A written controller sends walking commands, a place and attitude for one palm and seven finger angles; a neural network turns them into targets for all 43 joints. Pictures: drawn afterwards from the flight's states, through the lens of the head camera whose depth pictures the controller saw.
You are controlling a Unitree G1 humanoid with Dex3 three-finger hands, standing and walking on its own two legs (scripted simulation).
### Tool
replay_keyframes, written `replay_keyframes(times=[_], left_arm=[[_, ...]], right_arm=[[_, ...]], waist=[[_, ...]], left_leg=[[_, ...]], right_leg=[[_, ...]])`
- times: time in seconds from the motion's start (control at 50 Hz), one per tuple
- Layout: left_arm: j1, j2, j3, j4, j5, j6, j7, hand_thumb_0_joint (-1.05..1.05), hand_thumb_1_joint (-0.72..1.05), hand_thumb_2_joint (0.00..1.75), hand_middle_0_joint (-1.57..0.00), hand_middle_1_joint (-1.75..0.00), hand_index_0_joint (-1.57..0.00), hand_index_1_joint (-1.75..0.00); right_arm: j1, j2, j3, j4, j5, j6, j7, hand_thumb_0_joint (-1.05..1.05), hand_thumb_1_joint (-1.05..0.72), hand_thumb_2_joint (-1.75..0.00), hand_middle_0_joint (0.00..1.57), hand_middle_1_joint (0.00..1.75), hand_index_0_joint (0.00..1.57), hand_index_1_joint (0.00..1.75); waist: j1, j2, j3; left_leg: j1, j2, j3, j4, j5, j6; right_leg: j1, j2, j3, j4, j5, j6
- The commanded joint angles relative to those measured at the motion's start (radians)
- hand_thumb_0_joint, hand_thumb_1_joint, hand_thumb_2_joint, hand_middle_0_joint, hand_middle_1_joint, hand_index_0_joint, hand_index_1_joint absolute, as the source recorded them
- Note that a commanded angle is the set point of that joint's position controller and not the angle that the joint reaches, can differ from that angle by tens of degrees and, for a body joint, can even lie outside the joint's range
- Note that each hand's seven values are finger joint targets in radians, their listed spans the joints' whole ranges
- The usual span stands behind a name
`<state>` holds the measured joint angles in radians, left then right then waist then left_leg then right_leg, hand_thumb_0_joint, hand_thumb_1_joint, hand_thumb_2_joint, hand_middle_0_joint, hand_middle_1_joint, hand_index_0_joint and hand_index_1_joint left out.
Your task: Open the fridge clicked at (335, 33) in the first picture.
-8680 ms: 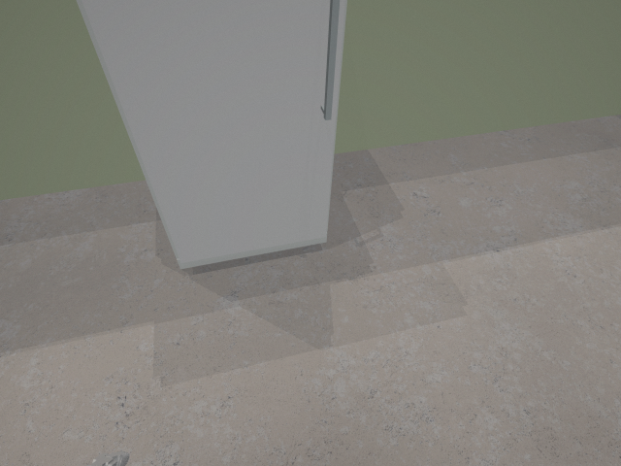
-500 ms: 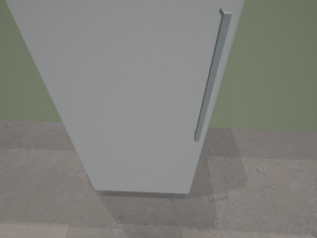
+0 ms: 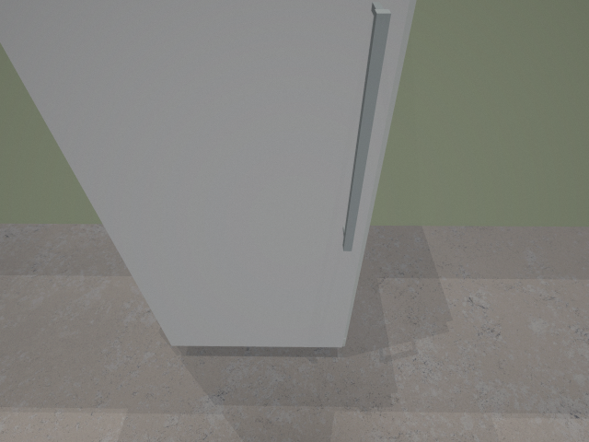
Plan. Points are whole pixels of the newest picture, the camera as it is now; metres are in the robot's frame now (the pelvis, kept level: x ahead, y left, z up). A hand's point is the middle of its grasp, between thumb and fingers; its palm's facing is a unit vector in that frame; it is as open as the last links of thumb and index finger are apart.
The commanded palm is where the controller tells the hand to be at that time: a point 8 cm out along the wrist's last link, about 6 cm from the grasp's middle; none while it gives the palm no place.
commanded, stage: come to a stop and stand still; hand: right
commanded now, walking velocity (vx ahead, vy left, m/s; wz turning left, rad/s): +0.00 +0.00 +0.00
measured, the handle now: (358, 154) +0.54 -0.07 +0.13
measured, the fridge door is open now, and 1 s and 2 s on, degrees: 0 0 0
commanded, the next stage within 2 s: look again from close up in 0.10 s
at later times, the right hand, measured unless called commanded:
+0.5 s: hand out of the picture -0.04 -0.17 -0.18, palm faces +0.04 +0.98 -0.17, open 7.4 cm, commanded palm none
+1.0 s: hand out of the picture -0.03 -0.19 -0.18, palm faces +0.03 +0.98 -0.19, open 7.4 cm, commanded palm none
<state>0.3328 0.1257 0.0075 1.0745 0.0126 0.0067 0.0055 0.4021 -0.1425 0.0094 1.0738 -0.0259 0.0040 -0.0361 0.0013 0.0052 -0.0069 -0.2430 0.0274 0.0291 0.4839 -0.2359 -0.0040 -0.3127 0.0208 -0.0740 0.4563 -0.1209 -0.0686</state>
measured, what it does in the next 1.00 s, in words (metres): stands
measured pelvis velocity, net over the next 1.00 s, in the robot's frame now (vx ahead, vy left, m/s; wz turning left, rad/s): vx -0.03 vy -0.01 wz -0.02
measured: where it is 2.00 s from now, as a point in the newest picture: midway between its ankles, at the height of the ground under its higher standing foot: outside the picture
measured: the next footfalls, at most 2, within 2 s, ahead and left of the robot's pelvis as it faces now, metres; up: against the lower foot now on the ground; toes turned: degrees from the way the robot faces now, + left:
left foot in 1.62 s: -0.11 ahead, +0.05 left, +0.00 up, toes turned +4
right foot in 1.82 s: -0.05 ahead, -0.17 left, +0.00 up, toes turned +2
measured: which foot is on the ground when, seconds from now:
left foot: down 0.00-1.00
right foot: down 0.00-1.00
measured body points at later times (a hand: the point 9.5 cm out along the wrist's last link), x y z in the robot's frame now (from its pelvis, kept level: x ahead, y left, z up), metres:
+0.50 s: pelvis -0.01 +0.00 +0.00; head -0.02 -0.01 +0.45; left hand +0.00 +0.23 -0.15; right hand -0.04 -0.22 -0.16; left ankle +0.03 +0.14 -0.73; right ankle +0.08 -0.07 -0.74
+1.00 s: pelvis -0.03 -0.01 +0.00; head -0.04 -0.02 +0.45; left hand +0.00 +0.24 -0.14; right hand -0.03 -0.24 -0.16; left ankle +0.03 +0.14 -0.73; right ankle +0.08 -0.07 -0.73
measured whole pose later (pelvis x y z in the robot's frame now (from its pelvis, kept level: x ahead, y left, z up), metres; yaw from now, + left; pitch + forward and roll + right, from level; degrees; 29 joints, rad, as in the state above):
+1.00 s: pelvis -0.03 -0.01 +0.00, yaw -1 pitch -3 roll +2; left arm 0.26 0.20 0.03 1.09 0.02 0.01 0.00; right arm 0.32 -0.19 0.00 1.07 -0.03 0.00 -0.02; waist 0.00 0.01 0.01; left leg -0.25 0.01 -0.02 0.47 -0.28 0.01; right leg -0.32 0.04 -0.05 0.42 -0.15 -0.06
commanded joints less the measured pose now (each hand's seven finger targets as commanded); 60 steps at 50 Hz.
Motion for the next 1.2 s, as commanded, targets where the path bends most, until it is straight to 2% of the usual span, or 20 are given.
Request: replay_keyframes(times=[0.0, 0.04, 0.08, 0.14, 0.18, 0.32, 0.42, 0.48, 0.52, 0.56, 0.6, 0.74, 0.82, 0.88, 0.9, 0.98, 1.02, 1.14, 1.18], left_arm=[[0.016, 0.136, 0.029, -0.045, -0.001, -0.015, 0.011, 0.00, 0.90, 0.90, -0.20, -0.30, -0.20, -0.30], [0.015, 0.132, 0.029, -0.040, 0.000, -0.014, 0.012, 0.00, 0.90, 0.90, -0.20, -0.30, -0.20, -0.30], [0.016, 0.135, 0.031, -0.040, 0.001, -0.012, 0.011, 0.00, 0.90, 0.90, -0.20, -0.30, -0.20, -0.30], [0.006, 0.136, 0.029, -0.039, 0.000, -0.016, 0.011, 0.00, 0.90, 0.90, -0.20, -0.30, -0.20, -0.30], [0.004, 0.144, 0.031, -0.040, 0.002, -0.014, 0.011, 0.00, 0.90, 0.90, -0.20, -0.30, -0.20, -0.30], [-0.016, 0.152, 0.033, -0.040, 0.002, -0.020, 0.013, 0.00, 0.90, 0.90, -0.20, -0.30, -0.20, -0.30], [-0.024, 0.164, 0.035, -0.036, 0.002, -0.019, 0.011, 0.00, 0.90, 0.90, -0.20, -0.30, -0.20, -0.30], [-0.025, 0.166, 0.036, -0.036, 0.002, -0.016, 0.011, 0.00, 0.90, 0.90, -0.20, -0.30, -0.20, -0.30], [-0.020, 0.165, 0.035, -0.032, 0.001, -0.018, 0.011, 0.00, 0.90, 0.90, -0.20, -0.30, -0.20, -0.30], [-0.012, 0.169, 0.036, -0.029, 0.002, -0.019, 0.011, 0.00, 0.90, 0.90, -0.20, -0.30, -0.20, -0.30], [-0.021, 0.177, 0.038, -0.029, 0.003, -0.019, 0.010, 0.00, 0.90, 0.90, -0.20, -0.30, -0.20, -0.30], [-0.030, 0.190, 0.040, -0.030, 0.003, -0.021, 0.010, 0.00, 0.90, 0.90, -0.20, -0.30, -0.20, -0.30], [-0.041, 0.205, 0.040, -0.027, 0.003, -0.021, 0.010, 0.00, 0.90, 0.90, -0.20, -0.30, -0.20, -0.30], [-0.055, 0.221, 0.044, -0.030, 0.006, -0.015, 0.009, 0.00, 0.90, 0.90, -0.20, -0.30, -0.20, -0.30], [-0.060, 0.221, 0.044, -0.031, 0.006, -0.017, 0.010, 0.00, 0.90, 0.90, -0.20, -0.30, -0.20, -0.30], [-0.076, 0.232, 0.050, -0.039, 0.008, -0.012, 0.012, 0.00, 0.90, 0.90, -0.20, -0.30, -0.20, -0.30], [-0.085, 0.233, 0.051, -0.044, 0.006, -0.013, 0.012, 0.00, 0.90, 0.90, -0.20, -0.30, -0.20, -0.30], [-0.082, 0.249, 0.062, -0.053, 0.011, 0.005, 0.013, 0.00, 0.90, 0.90, -0.20, -0.30, -0.20, -0.30], [-0.059, 0.246, 0.071, -0.052, 0.015, 0.020, 0.013, 0.00, 0.90, 0.90, -0.20, -0.30, -0.20, -0.30]], right_arm=[[0.083, -0.077, -0.016, -0.022, 0.000, -0.021, -0.005, 0.00, -0.90, -0.90, 0.20, 0.30, 0.20, 0.30], [0.076, -0.075, -0.014, -0.019, 0.001, -0.024, -0.005, 0.00, -0.90, -0.90, 0.20, 0.30, 0.20, 0.30], [0.076, -0.077, -0.017, -0.021, 0.001, -0.023, -0.004, 0.00, -0.90, -0.90, 0.20, 0.30, 0.20, 0.30], [0.071, -0.081, -0.017, -0.020, 0.001, -0.028, -0.004, 0.00, -0.90, -0.90, 0.20, 0.30, 0.20, 0.30], [0.072, -0.086, -0.019, -0.020, 0.000, -0.024, -0.002, 0.00, -0.90, -0.90, 0.20, 0.30, 0.20, 0.30], [0.074, -0.086, -0.020, -0.017, 0.001, -0.026, 0.002, 0.00, -0.90, -0.90, 0.20, 0.30, 0.20, 0.30], [0.061, -0.101, -0.023, -0.021, -0.001, -0.024, 0.002, 0.00, -0.90, -0.90, 0.20, 0.30, 0.20, 0.30], [0.062, -0.107, -0.026, -0.021, 0.000, -0.024, 0.004, 0.00, -0.90, -0.90, 0.20, 0.30, 0.20, 0.30], [0.043, -0.115, -0.025, -0.024, 0.001, -0.030, 0.004, 0.00, -0.90, -0.90, 0.20, 0.30, 0.20, 0.30], [0.027, -0.122, -0.027, -0.031, 0.003, -0.029, 0.005, 0.00, -0.90, -0.90, 0.20, 0.30, 0.20, 0.30], [0.032, -0.127, -0.030, -0.031, 0.001, -0.028, 0.005, 0.00, -0.90, -0.90, 0.20, 0.30, 0.20, 0.30], [0.006, -0.148, -0.031, -0.034, 0.003, -0.030, 0.009, 0.00, -0.90, -0.90, 0.20, 0.30, 0.20, 0.30], [-0.011, -0.160, -0.033, -0.034, 0.002, -0.029, 0.011, 0.00, -0.90, -0.90, 0.20, 0.30, 0.20, 0.30], [-0.003, -0.166, -0.037, -0.031, -0.001, -0.020, 0.015, 0.00, -0.90, -0.90, 0.20, 0.30, 0.20, 0.30], [0.000, -0.162, -0.036, -0.030, -0.001, -0.021, 0.014, 0.00, -0.90, -0.90, 0.20, 0.30, 0.20, 0.30], [0.005, -0.172, -0.044, -0.031, -0.002, -0.013, 0.020, 0.00, -0.90, -0.90, 0.20, 0.30, 0.20, 0.30], [0.001, -0.178, -0.047, -0.032, -0.002, -0.015, 0.021, 0.00, -0.90, -0.90, 0.20, 0.30, 0.20, 0.30], [-0.010, -0.202, -0.064, -0.043, -0.004, 0.004, 0.024, 0.00, -0.90, -0.90, 0.20, 0.30, 0.20, 0.30], [-0.024, -0.215, -0.077, -0.049, -0.008, 0.016, 0.023, 0.00, -0.90, -0.90, 0.20, 0.30, 0.20, 0.30]], waist=[[-0.008, -0.028, 0.108], [-0.001, 0.012, 0.118], [0.003, 0.001, 0.116], [0.003, 0.004, 0.109], [0.003, -0.021, 0.118], [-0.006, -0.023, 0.086], [-0.010, -0.032, 0.103], [-0.010, -0.008, 0.104], [-0.003, 0.016, 0.096], [0.003, 0.002, 0.094], [-0.005, -0.015, 0.096], [-0.001, 0.010, 0.081], [-0.001, -0.007, 0.085], [-0.011, -0.023, 0.101], [-0.014, -0.031, 0.097], [-0.017, -0.021, 0.071], [-0.018, -0.008, 0.060], [-0.007, 0.009, 0.064], [0.006, 0.060, 0.059]], left_leg=[[-0.065, 0.041, -0.076, -0.103, -0.162, 0.041], [-0.099, 0.048, -0.101, -0.127, -0.204, 0.043], [-0.127, 0.049, -0.105, -0.136, -0.241, 0.041], [-0.116, 0.050, -0.114, -0.136, -0.207, 0.043], [-0.126, 0.044, -0.112, -0.135, -0.243, 0.041], [-0.083, 0.040, -0.113, -0.112, -0.175, 0.045], [-0.073, 0.035, -0.107, -0.109, -0.189, 0.043], [-0.085, 0.041, -0.118, -0.123, -0.223, 0.045], [-0.090, 0.051, -0.134, -0.140, -0.207, 0.049], [-0.107, 0.049, -0.133, -0.140, -0.233, 0.048], [-0.090, 0.042, -0.124, -0.129, -0.215, 0.047], [-0.088, 0.053, -0.144, -0.147, -0.234, 0.053], [-0.086, 0.049, -0.137, -0.144, -0.246, 0.050], [-0.077, 0.031, -0.116, -0.121, -0.268, 0.045], [-0.061, 0.033, -0.118, -0.114, -0.225, 0.049], [-0.053, 0.027, -0.109, -0.107, -0.258, 0.051], [-0.053, 0.033, -0.116, -0.113, -0.245, 0.053], [-0.137, 0.026, -0.114, -0.123, -0.348, 0.058], [-0.219, 0.040, -0.120, -0.156, -0.408, 0.069]], right_leg=[[-0.039, -0.137, 0.212, -0.213, -0.393, 0.022], [-0.022, -0.128, 0.202, -0.195, -0.368, 0.027], [-0.006, -0.125, 0.198, -0.193, -0.377, 0.029], [0.004, -0.123, 0.192, -0.184, -0.342, 0.030], [-0.009, -0.124, 0.199, -0.198, -0.383, 0.033], [-0.005, -0.126, 0.205, -0.199, -0.354, 0.028], [-0.029, -0.134, 0.223, -0.226, -0.401, 0.026], [-0.026, -0.122, 0.214, -0.212, -0.393, 0.029], [0.000, -0.116, 0.198, -0.183, -0.333, 0.030], [0.014, -0.120, 0.207, -0.191, -0.348, 0.031], [-0.005, -0.125, 0.220, -0.204, -0.370, 0.027], [0.011, -0.113, 0.203, -0.180, -0.336, 0.030], [0.004, -0.118, 0.216, -0.196, -0.361, 0.030], [-0.035, -0.120, 0.228, -0.226, -0.440, 0.031], [-0.033, -0.122, 0.231, -0.225, -0.411, 0.027], [-0.031, -0.102, 0.210, -0.214, -0.435, 0.037], [-0.015, -0.099, 0.202, -0.196, -0.407, 0.037], [0.013, -0.064, 0.174, -0.134, -0.435, 0.049], [0.057, -0.021, 0.124, -0.015, -0.407, 0.063]])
